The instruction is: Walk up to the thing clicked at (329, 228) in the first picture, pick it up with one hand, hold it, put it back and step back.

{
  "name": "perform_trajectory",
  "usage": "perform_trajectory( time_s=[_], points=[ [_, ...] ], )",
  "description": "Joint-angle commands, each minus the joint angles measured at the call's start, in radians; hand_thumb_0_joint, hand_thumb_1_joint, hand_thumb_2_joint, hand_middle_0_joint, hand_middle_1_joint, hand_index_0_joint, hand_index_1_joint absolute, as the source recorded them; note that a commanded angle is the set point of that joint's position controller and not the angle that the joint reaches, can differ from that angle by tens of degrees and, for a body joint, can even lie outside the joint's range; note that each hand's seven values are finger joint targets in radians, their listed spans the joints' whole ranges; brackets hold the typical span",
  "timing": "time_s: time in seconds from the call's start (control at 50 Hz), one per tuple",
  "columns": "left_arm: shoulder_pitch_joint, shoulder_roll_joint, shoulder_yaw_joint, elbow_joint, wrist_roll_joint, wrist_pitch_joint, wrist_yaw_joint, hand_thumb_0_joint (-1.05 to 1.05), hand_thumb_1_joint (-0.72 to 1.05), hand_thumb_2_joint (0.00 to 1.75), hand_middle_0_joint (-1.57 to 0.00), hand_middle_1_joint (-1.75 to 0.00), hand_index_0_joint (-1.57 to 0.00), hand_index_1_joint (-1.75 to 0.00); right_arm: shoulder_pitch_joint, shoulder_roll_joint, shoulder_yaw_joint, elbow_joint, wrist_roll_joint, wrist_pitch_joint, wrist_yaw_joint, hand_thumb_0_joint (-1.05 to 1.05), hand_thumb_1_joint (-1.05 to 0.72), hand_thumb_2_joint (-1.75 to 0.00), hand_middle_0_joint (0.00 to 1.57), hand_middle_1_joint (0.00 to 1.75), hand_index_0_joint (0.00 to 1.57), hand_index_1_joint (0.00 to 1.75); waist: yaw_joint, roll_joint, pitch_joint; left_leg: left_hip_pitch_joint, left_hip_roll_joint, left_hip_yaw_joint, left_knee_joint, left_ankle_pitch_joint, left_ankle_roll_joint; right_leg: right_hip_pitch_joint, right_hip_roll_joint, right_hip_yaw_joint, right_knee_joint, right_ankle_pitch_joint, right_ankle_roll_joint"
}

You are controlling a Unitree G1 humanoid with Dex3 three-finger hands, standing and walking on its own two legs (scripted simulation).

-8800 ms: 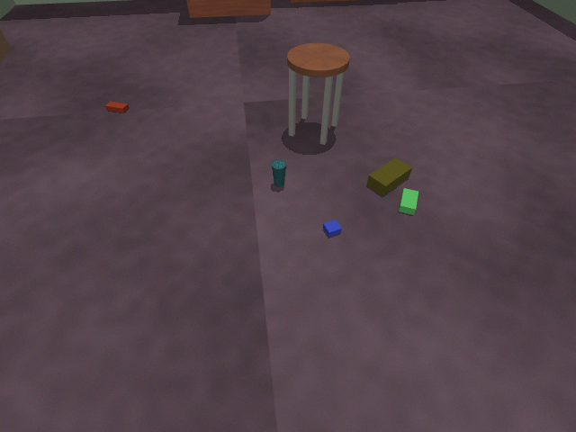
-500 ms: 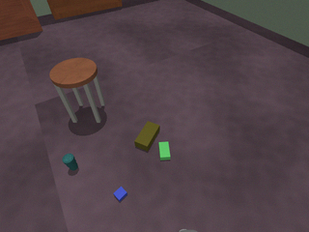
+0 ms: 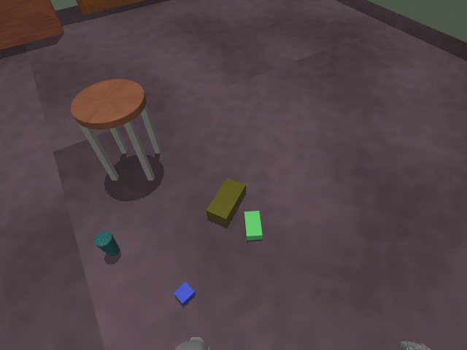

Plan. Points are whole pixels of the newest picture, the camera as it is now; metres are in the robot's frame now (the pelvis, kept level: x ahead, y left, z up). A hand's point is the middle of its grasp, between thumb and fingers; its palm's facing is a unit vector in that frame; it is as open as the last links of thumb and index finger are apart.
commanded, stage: walk up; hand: left
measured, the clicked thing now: (184, 293) +0.44 +0.24 -0.74
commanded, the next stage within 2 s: none
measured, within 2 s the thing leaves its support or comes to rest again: neither
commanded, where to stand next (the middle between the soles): +0.06 +0.03 m, yaw +1 degrees
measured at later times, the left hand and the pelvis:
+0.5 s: hand out of the picture +0.00 +0.27 -0.15, palm faces -0.07 -0.92 -0.39, open 7.4 cm; pelvis -0.04 +0.01 +0.00, yaw -3 degrees
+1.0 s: hand out of the picture +0.09 +0.26 -0.14, palm faces -0.02 -0.93 -0.37, open 7.4 cm; pelvis -0.01 +0.00 +0.00, yaw -1 degrees
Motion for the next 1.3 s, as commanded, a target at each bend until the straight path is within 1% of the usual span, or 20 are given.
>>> perform_trajectory(
  time_s=[0.0,0.06,0.12,0.26,0.28,0.3,0.32,0.36,0.4,0.46,0.52,0.56,0.64,0.68,0.7,0.84,0.88,0.92,1.04,1.28],
  points=[
    [-0.048,0.251,0.076,-0.094,-0.023,0.023,0.027,0.0,0.9,0.9,-0.2,-0.3,-0.2,-0.3,0.092,-0.22,-0.076,-0.03,-0.017,-0.011,-0.027,0.0,-0.9,-0.9,0.2,0.3,0.2,0.3,-0.04,-0.067,-0.156,0.231,0.037,-0.047,-0.174,0.422,0.038,-0.138,-0.107,0.111,0.093,0.445,-0.076],
    [0.008,0.214,0.076,-0.057,-0.029,0.046,0.043,0.0,0.9,0.9,-0.2,-0.3,-0.2,-0.3,0.053,-0.31,-0.1,-0.061,-0.012,-0.019,-0.023,0.0,-0.9,-0.9,0.2,0.3,0.2,0.3,-0.044,0.175,-0.257,0.216,0.371,-0.418,-0.292,0.651,0.297,-0.16,0.076,0.087,0.545,-0.359,-0.017],
    [0.031,0.222,0.09,-0.014,-0.025,0.05,0.028,0.0,0.9,0.9,-0.2,-0.3,-0.2,-0.3,-0.052,-0.245,-0.078,-0.089,-0.02,-0.018,-0.035,0.0,-0.9,-0.9,0.2,0.3,0.2,0.3,0.005,0.139,-0.213,0.127,0.247,-0.223,-0.266,0.35,0.227,-0.18,0.045,0.104,0.593,-0.245,-0.024],
    [0.142,0.189,0.109,0.076,0.02,0.012,-0.007,0.0,0.9,0.9,-0.2,-0.3,-0.2,-0.3,-0.062,-0.231,-0.063,-0.072,-0.039,-0.002,-0.013,0.0,-0.9,-0.9,0.2,0.3,0.2,0.3,0.031,0.103,-0.21,0.001,0.163,-0.169,-0.227,-0.29,0.131,0.109,0.027,-0.035,-0.146,-0.112,-0.022],
    [0.127,0.222,0.119,0.074,0.036,0.003,-0.002,0.0,0.9,0.9,-0.2,-0.3,-0.2,-0.3,-0.029,-0.182,-0.048,-0.066,-0.03,0.003,-0.012,0.0,-0.9,-0.9,0.2,0.3,0.2,0.3,0.019,-0.013,-0.175,-0.103,0.107,-0.126,-0.115,-0.3,0.072,0.136,-0.03,0.124,-0.232,-0.212,-0.05],
    [0.068,0.32,0.139,0.035,0.049,-0.001,0.003,0.0,0.9,0.9,-0.2,-0.3,-0.2,-0.3,-0.079,-0.126,-0.035,-0.082,-0.026,-0.002,-0.009,0.0,-0.9,-0.9,0.2,0.3,0.2,0.3,0.051,-0.22,-0.084,-0.212,-0.039,-0.03,0.063,-0.296,0.0,-0.056,-0.288,0.565,-0.395,-0.586,-0.161],
    [-0.048,0.379,0.143,-0.001,0.049,-0.002,0.002,0.0,0.9,0.9,-0.2,-0.3,-0.2,-0.3,-0.14,-0.204,-0.06,-0.066,-0.027,-0.007,-0.023,0.0,-0.9,-0.9,0.2,0.3,0.2,0.3,0.048,-0.166,0.007,-0.074,-0.015,-0.128,0.175,-0.235,-0.012,-0.299,-0.391,0.64,-0.429,-0.61,-0.243],
    [-0.137,0.262,0.11,0.0,0.031,-0.029,0.006,0.0,0.9,0.9,-0.2,-0.3,-0.2,-0.3,-0.052,-0.161,-0.047,-0.008,-0.002,-0.027,-0.007,0.0,-0.9,-0.9,0.2,0.3,0.2,0.3,-0.029,-0.054,-0.005,-0.045,-0.022,-0.119,0.099,-0.111,-0.014,-0.131,-0.245,0.341,-0.306,-0.146,-0.16],
    [-0.113,0.253,0.109,0.006,0.03,-0.034,-0.002,0.0,0.9,0.9,-0.2,-0.3,-0.2,-0.3,-0.016,-0.157,-0.037,0.015,-0.007,-0.045,-0.005,0.0,-0.9,-0.9,0.2,0.3,0.2,0.3,-0.021,-0.169,-0.096,0.085,-0.013,-0.019,-0.013,-0.071,-0.01,-0.082,-0.217,0.23,-0.261,0.038,-0.137],
    [-0.074,0.232,0.094,0.018,0.022,-0.019,-0.018,0.0,0.9,0.9,-0.2,-0.3,-0.2,-0.3,-0.001,-0.158,-0.039,0.042,-0.022,-0.066,-0.002,0.0,-0.9,-0.9,0.2,0.3,0.2,0.3,-0.016,-0.166,-0.12,0.235,-0.051,0.004,-0.245,-0.013,0.006,-0.068,-0.164,0.145,-0.157,0.113,-0.097],
    [-0.046,0.203,0.087,0.031,0.008,-0.012,-0.018,0.0,0.9,0.9,-0.2,-0.3,-0.2,-0.3,0.072,-0.282,-0.072,0.053,-0.026,-0.076,-0.001,0.0,-0.9,-0.9,0.2,0.3,0.2,0.3,-0.028,0.052,-0.16,0.319,0.218,-0.457,-0.391,-0.264,0.187,-0.224,-0.003,-0.013,0.095,-0.209,-0.03],
    [-0.022,0.214,0.092,0.042,0.014,-0.017,-0.014,0.0,0.9,0.9,-0.2,-0.3,-0.2,-0.3,0.071,-0.29,-0.069,0.041,-0.027,-0.073,0.002,0.0,-0.9,-0.9,0.2,0.3,0.2,0.3,-0.023,0.066,-0.134,0.275,0.265,-0.502,-0.424,-0.207,0.238,-0.214,-0.011,0.01,0.124,-0.254,-0.032],
    [0.058,0.2,0.092,0.084,0.021,-0.034,-0.01,0.0,0.9,0.9,-0.2,-0.3,-0.2,-0.3,-0.059,-0.181,-0.024,0.023,-0.008,-0.052,0.005,0.0,-0.9,-0.9,0.2,0.3,0.2,0.3,0.051,0.045,-0.114,-0.003,0.082,-0.195,-0.263,-0.111,0.063,0.081,-0.068,0.103,-0.247,-0.113,-0.067],
    [0.021,0.311,0.114,0.075,0.03,-0.037,-0.01,0.0,0.9,0.9,-0.2,-0.3,-0.2,-0.3,-0.057,-0.165,-0.022,0.03,-0.012,-0.045,-0.001,0.0,-0.9,-0.9,0.2,0.3,0.2,0.3,0.042,-0.122,-0.028,-0.144,-0.066,-0.045,-0.003,-0.192,-0.001,0.071,-0.306,0.445,-0.41,-0.361,-0.182],
    [-0.031,0.315,0.118,0.055,0.026,-0.039,-0.009,0.0,0.9,0.9,-0.2,-0.3,-0.2,-0.3,-0.039,-0.191,-0.026,0.043,-0.017,-0.05,-0.005,0.0,-0.9,-0.9,0.2,0.3,0.2,0.3,0.027,-0.111,0.014,-0.16,-0.021,-0.056,0.046,-0.188,-0.007,0.057,-0.362,0.458,-0.413,-0.26,-0.225],
    [-0.104,0.237,0.081,0.063,-0.005,-0.026,-0.009,0.0,0.9,0.9,-0.2,-0.3,-0.2,-0.3,0.026,-0.139,-0.017,0.101,-0.012,-0.077,-0.005,0.0,-0.9,-0.9,0.2,0.3,0.2,0.3,-0.022,-0.158,-0.116,0.198,-0.023,0.033,-0.27,0.196,0.011,0.076,-0.175,0.05,-0.152,0.6,-0.084],
    [-0.106,0.204,0.069,0.046,-0.019,-0.017,-0.008,0.0,0.9,0.9,-0.2,-0.3,-0.2,-0.3,0.038,-0.191,-0.036,0.101,-0.02,-0.08,-0.016,0.0,-0.9,-0.9,0.2,0.3,0.2,0.3,-0.025,-0.077,-0.197,0.349,0.07,-0.07,-0.25,0.531,0.054,0.004,-0.117,0.008,-0.076,0.502,-0.028],
    [-0.075,0.181,0.067,0.068,-0.029,-0.004,-0.003,0.0,0.9,0.9,-0.2,-0.3,-0.2,-0.3,0.013,-0.235,-0.032,0.095,-0.006,-0.084,-0.021,0.0,-0.9,-0.9,0.2,0.3,0.2,0.3,-0.005,0.019,-0.243,0.346,0.235,-0.265,-0.255,0.589,0.186,0.003,-0.045,-0.003,-0.011,0.173,0.001],
    [-0.143,0.24,0.065,0.118,-0.006,-0.016,-0.005,0.0,0.9,0.9,-0.2,-0.3,-0.2,-0.3,-0.093,-0.172,-0.005,0.118,0.002,-0.058,-0.019,0.0,-0.9,-0.9,0.2,0.3,0.2,0.3,-0.013,0.012,-0.182,0.241,0.063,-0.048,-0.234,0.354,0.028,0.089,-0.152,0.096,-0.231,0.309,-0.056],
    [-0.225,0.199,0.053,0.197,-0.004,-0.005,-0.014,0.0,0.9,0.9,-0.2,-0.3,-0.2,-0.3,-0.168,-0.164,0.009,0.192,-0.008,-0.059,-0.014,0.0,-0.9,-0.9,0.2,0.3,0.2,0.3,-0.013,-0.036,-0.145,0.288,0.082,-0.083,-0.368,0.241,0.017,0.098,-0.122,0.046,-0.38,0.134,-0.018]
  ],
)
